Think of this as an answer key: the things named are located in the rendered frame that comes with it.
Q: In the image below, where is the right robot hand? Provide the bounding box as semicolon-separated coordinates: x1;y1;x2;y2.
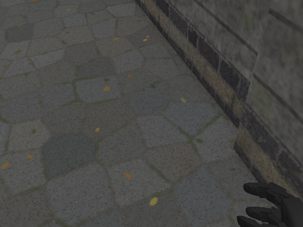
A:
237;182;303;227

